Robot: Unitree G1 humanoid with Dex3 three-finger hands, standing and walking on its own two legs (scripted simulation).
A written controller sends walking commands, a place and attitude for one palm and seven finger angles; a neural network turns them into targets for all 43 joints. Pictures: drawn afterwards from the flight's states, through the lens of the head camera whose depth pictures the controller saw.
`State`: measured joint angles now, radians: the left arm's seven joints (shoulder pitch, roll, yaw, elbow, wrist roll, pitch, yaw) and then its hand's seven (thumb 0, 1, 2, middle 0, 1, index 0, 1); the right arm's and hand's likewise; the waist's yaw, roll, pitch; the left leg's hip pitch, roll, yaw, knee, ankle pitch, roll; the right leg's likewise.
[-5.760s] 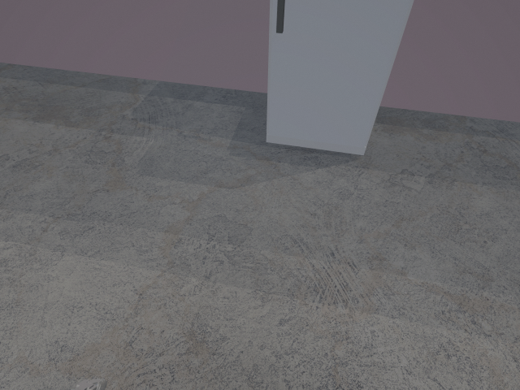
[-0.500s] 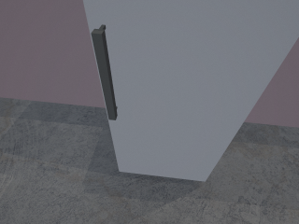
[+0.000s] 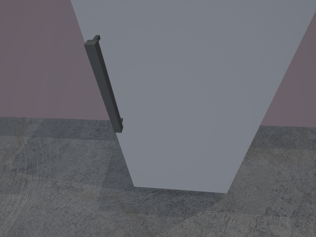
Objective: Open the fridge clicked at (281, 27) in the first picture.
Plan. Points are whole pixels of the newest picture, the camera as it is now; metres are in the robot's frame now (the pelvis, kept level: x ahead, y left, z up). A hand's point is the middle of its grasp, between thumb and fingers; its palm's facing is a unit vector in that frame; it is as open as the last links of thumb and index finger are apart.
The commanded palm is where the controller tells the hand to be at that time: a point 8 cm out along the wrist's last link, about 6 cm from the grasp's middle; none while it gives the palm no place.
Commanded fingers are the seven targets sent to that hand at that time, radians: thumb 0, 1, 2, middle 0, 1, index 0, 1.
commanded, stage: come to a stop and stand still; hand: left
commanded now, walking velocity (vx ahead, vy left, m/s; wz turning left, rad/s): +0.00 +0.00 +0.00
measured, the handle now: (109, 90) +0.52 +0.19 +0.11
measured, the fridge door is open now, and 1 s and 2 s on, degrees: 0 0 0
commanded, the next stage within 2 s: look again from close up in 0.50 s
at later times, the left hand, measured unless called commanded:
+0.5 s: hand out of the picture +0.01 +0.15 -0.17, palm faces +0.04 -0.98 -0.22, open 7.3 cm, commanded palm none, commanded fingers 0.00 0.90 0.90 -0.20 -0.30 -0.20 -0.30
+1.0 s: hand out of the picture +0.01 +0.15 -0.17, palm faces +0.06 -0.98 -0.20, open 7.3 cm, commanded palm none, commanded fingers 0.00 0.90 0.90 -0.20 -0.30 -0.20 -0.30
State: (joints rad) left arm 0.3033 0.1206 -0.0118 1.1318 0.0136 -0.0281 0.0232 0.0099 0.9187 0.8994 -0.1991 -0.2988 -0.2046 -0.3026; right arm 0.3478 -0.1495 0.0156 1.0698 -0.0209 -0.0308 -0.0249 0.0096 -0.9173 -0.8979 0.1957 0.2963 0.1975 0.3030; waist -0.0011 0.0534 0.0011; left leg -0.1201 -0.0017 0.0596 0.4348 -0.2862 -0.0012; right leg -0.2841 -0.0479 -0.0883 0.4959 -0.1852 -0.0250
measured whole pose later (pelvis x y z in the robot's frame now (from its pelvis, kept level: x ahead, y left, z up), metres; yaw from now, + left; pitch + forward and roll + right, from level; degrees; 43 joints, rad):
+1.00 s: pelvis +0.01 -0.02 +0.00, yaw +1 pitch -2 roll +1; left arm 0.27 0.14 0.01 1.13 0.01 -0.03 0.02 0.01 0.92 0.90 -0.20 -0.30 -0.20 -0.30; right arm 0.33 -0.12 0.01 1.12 -0.02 -0.03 -0.03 0.01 -0.91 -0.90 0.20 0.30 0.20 0.30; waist 0.01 0.02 0.05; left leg -0.09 0.04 0.03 0.40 -0.28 -0.04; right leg -0.24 -0.01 -0.13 0.44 -0.18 -0.06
